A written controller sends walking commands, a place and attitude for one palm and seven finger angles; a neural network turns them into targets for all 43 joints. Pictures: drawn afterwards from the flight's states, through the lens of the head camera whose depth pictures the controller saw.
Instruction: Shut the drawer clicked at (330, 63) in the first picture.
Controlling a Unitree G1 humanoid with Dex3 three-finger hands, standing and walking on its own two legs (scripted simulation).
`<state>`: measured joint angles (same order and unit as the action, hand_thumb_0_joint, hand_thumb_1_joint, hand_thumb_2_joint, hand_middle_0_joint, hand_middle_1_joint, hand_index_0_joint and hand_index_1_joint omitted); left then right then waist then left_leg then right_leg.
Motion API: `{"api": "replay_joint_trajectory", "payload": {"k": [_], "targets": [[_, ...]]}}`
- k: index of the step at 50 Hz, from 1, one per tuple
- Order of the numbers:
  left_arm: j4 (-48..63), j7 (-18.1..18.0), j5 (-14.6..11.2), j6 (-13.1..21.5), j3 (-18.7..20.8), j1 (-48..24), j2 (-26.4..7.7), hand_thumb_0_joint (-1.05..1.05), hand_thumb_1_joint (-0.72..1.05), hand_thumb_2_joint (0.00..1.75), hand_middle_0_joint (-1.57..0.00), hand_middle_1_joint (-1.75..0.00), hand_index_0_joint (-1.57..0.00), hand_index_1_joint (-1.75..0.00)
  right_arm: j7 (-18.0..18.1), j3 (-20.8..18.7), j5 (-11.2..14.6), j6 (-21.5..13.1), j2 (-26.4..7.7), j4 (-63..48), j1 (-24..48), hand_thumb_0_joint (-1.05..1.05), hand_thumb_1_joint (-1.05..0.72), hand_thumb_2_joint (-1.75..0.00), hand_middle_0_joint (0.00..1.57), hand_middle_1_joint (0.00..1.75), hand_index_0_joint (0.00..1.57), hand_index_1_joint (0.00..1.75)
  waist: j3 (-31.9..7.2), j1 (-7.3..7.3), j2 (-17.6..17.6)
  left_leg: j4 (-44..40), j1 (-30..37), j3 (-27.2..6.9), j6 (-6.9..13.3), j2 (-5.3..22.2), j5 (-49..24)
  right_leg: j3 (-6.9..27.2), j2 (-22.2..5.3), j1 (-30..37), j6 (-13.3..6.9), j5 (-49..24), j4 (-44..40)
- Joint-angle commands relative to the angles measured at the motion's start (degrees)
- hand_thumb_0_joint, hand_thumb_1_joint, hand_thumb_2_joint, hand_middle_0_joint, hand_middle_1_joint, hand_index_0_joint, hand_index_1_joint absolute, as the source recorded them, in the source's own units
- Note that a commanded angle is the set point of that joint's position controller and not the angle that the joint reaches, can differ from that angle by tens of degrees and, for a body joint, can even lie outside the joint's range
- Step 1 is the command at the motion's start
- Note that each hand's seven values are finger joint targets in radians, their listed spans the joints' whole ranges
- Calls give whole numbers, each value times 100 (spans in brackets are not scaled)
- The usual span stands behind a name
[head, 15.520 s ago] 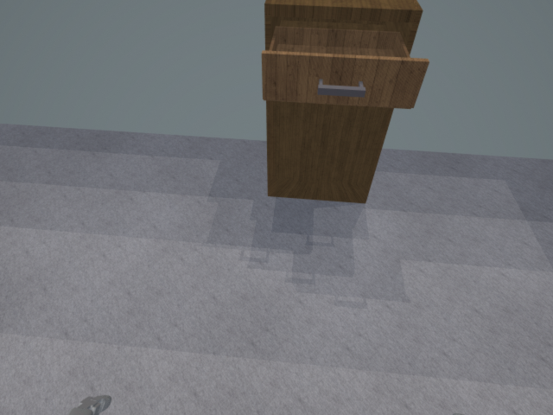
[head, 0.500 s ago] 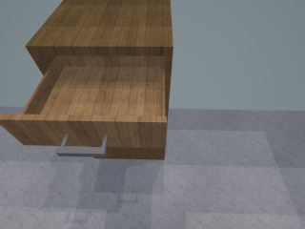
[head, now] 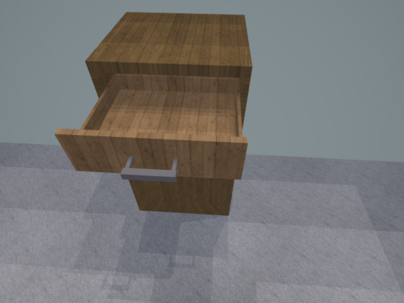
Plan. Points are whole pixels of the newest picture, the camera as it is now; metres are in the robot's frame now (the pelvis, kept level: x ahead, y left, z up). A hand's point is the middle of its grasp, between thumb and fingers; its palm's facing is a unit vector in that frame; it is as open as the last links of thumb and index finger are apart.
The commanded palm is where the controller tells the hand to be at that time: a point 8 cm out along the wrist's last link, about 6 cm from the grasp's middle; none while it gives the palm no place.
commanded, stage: come to a stop and stand still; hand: left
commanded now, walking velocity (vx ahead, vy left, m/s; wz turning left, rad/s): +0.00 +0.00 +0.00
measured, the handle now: (151, 168) +0.41 +0.16 +0.01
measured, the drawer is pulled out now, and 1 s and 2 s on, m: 0.28 0.28 0.28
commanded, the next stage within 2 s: look again from close up in 1.26 s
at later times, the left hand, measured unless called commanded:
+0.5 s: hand out of the picture -0.04 +0.17 -0.21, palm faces +0.03 -0.99 -0.14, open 7.4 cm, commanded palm none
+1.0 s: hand out of the picture -0.10 +0.15 -0.17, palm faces +0.01 -0.99 -0.17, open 7.3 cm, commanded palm none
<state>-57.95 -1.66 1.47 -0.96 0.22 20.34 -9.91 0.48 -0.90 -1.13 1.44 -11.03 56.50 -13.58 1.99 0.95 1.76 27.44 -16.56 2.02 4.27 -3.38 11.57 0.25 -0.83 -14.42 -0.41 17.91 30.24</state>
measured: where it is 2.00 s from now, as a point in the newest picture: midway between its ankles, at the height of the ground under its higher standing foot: outside the picture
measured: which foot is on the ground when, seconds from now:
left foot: down 0.00-0.34, up 0.36-0.44, down 0.46-1.00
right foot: down 0.00-0.46, up 0.48-0.72, down 0.74-1.00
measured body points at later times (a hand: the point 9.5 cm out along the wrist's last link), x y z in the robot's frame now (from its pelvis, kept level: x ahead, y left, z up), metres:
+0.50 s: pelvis -0.06 +0.01 -0.02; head -0.08 +0.04 +0.42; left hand -0.04 +0.22 -0.20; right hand -0.09 -0.21 -0.17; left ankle -0.03 +0.09 -0.74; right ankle +0.04 -0.13 -0.73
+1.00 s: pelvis -0.09 +0.00 +0.00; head -0.09 -0.01 +0.45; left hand -0.10 +0.21 -0.16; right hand -0.10 -0.22 -0.16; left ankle -0.03 +0.09 -0.74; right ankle -0.11 -0.12 -0.74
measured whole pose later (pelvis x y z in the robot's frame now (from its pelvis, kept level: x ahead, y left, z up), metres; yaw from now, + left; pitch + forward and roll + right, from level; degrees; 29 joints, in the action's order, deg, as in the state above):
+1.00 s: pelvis -0.09 +0.00 +0.00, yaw -1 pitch -2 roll +0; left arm -62.4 -2.3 0.7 0.0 -0.6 19.6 -6.9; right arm 1.4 -0.7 -0.6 0.1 -8.0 63.7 -17.1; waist 1.7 -0.9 0.3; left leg 23.9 -13.9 1.2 2.3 -2.1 8.0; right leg 1.1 1.1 -7.9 -0.7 15.8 25.7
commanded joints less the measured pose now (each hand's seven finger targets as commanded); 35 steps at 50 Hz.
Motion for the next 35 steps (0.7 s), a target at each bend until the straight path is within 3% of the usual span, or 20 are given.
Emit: {"api": "replay_joint_trajectory", "payload": {"k": [1,5,10,14,16,17,18,19,20,21,22,23,24,25,26,27,29,31,33,35], "targets": [[175,16,-29,144,91,252,-501,0,90,90,-20,-30,-20,-30,23,-134,13,-119,-679,-186,-159,0,-90,-90,20,30,20,30,86,-113,-324,-1083,23,-1031,-82,733,1952,571,-215,-494,-207,1287,-892],[48,20,-34,107,113,318,-432,0,90,90,-20,-30,-20,-30,49,-140,5,-79,-602,31,-334,0,-90,-90,20,30,20,30,203,-160,-181,-1048,60,-1008,-139,689,1995,547,-122,-698,-192,1348,-833],[-180,21,-10,40,151,752,-293,0,90,90,-20,-30,-20,-30,73,-159,4,-55,-599,158,-230,0,-90,-90,20,30,20,30,195,27,-108,-1212,-558,-1034,-144,680,2359,384,38,-175,-171,1147,-472],[-218,5,5,-23,215,827,-317,0,90,90,-20,-30,-20,-30,69,-193,-18,41,-454,260,-339,0,-90,-90,20,30,20,30,348,-9,-282,-686,-418,-763,-257,374,2239,589,-61,-767,-281,1817,-791],[-130,-33,0,-35,273,464,-430,0,90,90,-20,-30,-20,-30,78,-231,-50,134,-279,331,-700,0,-90,-90,20,30,20,30,263,-246,-990,888,442,-253,-416,-44,1340,1101,-529,-1888,-482,2448,-1530],[13,-70,-8,-39,322,-53,-552,0,90,90,-20,-30,-20,-30,87,-287,-66,185,-182,446,-1130,0,-90,-90,20,30,20,30,28,-530,-1415,2209,1261,76,-478,-165,814,1375,-979,-2702,-641,2601,-2024],[254,-137,3,-38,397,-860,-651,0,90,90,-20,-30,-20,-30,95,-342,-54,199,-159,616,-1691,0,-90,-90,20,30,20,30,-36,-909,-1556,3008,1739,-114,-431,34,632,1368,-1229,-3231,-674,2110,-2036],[462,-176,5,-16,435,-1379,-684,0,90,90,-20,-30,-20,-30,106,-363,-8,213,-106,729,-2132,0,-90,-90,20,30,20,30,-73,-1134,-1624,3375,2049,-293,-408,169,669,1232,-1240,-3601,-637,1877,-1946],[551,-173,11,23,420,-1707,-642,0,90,90,-20,-30,-20,-30,85,-338,15,119,-31,759,-2368,0,-90,-90,20,30,20,30,268,-1250,-1297,2886,1927,-360,-383,354,851,1045,-1118,-3695,-512,1669,-1610],[513,-156,5,45,376,-1518,-531,0,90,90,-20,-30,-20,-30,61,-238,23,-23,100,675,-2279,0,-90,-90,20,30,20,30,696,-1059,-714,1304,1305,-435,-358,470,1066,886,-858,-3173,-391,1551,-819],[385,-142,-29,-7,303,-844,-331,0,90,90,-20,-30,-20,-30,56,-157,-6,-130,86,572,-1925,0,-90,-90,20,30,20,30,991,-605,447,-487,463,-878,-364,625,1714,653,-418,-2507,-340,1559,487],[346,-155,-97,-46,270,-416,-59,0,90,90,-20,-30,-20,-30,100,-170,-69,-226,-116,442,-1648,0,-90,-90,20,30,20,30,1262,-346,1811,-1735,-615,-2348,-357,1348,2249,152,232,-2077,-121,1107,1830],[378,-143,-63,-36,291,-192,-46,0,90,90,-20,-30,-20,-30,166,-108,-57,-272,-225,253,-1368,0,-90,-90,20,30,20,30,1524,-115,1826,-2253,-1621,-3013,-7,1837,1979,264,263,-1597,-97,765,2682],[416,-120,-93,-11,311,-35,-13,0,90,90,-20,-30,-20,-30,200,-70,-94,-243,-279,49,-859,0,-90,-90,20,30,20,30,1221,119,1182,-2148,-2237,-2497,509,1813,1643,373,114,-880,-123,503,3204],[241,-131,-3,-83,321,-112,-103,0,90,90,-20,-30,-20,-30,213,-16,-78,-309,-231,60,-499,0,-90,-90,20,30,20,30,952,254,1334,-2216,-2041,-2874,373,1695,2009,514,62,-886,-83,333,3402],[202,-109,1,-97,335,-171,-217,0,90,90,-20,-30,-20,-30,224,-7,-61,-319,-193,33,-380,0,-90,-90,20,30,20,30,909,262,931,-2155,-1881,-2802,373,1674,2148,570,-29,-938,-83,204,3371],[181,-45,-21,-68,260,-146,-147,0,90,90,-20,-30,-20,-30,220,-5,-43,-360,-174,22,-424,0,-90,-90,20,30,20,30,718,237,313,-1960,-1429,-2388,584,1594,1632,412,-93,-826,-97,196,2852],[175,-6,-58,-18,189,-216,-46,0,90,90,-20,-30,-20,-30,207,-47,-59,-342,-239,162,-686,0,-90,-90,20,30,20,30,421,75,15,-1619,-586,-1954,598,1465,1021,98,-81,-514,-82,614,1552],[179,-7,-110,43,165,-201,-29,0,90,90,-20,-30,-20,-30,197,-75,-52,-289,-235,318,-1052,0,-90,-90,20,30,20,30,41,-64,103,-1443,198,-1857,484,1377,794,-18,21,-238,-86,677,277],[122,-50,-124,113,139,-96,-53,0,90,90,-20,-30,-20,-30,168,-81,0,-270,-193,413,-1220,0,-90,-90,20,30,20,30,-72,-74,-57,-1155,173,-1674,236,1180,504,186,-21,461,-151,-140,-888]]}}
